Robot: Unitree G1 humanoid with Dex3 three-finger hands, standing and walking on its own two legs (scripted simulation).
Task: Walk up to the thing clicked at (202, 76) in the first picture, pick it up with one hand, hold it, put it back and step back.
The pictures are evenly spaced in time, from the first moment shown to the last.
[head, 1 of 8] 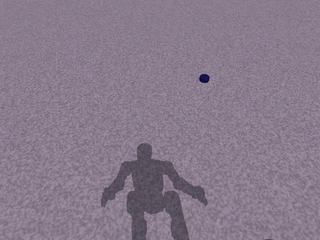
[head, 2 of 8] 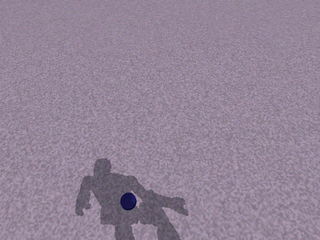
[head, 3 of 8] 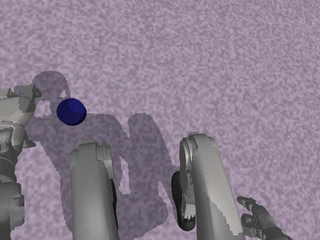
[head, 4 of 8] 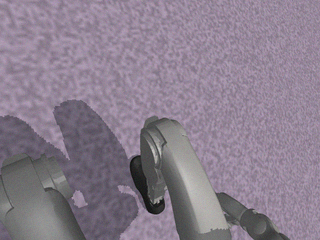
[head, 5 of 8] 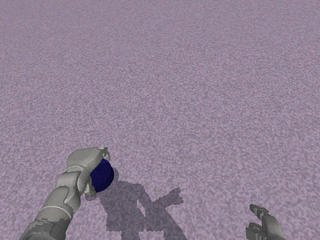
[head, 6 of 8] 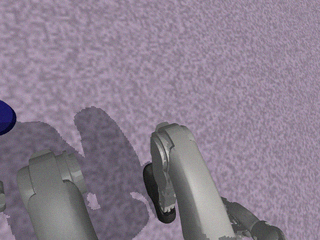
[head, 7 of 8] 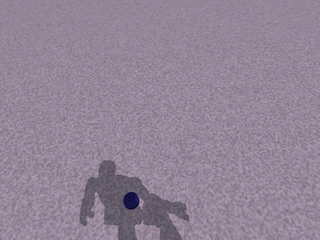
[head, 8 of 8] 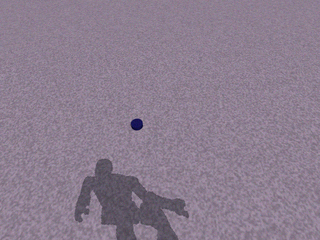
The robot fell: no
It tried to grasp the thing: yes
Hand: left
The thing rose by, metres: 0.69
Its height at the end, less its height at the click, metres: +0.00
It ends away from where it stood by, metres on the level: 0.01
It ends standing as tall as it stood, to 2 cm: yes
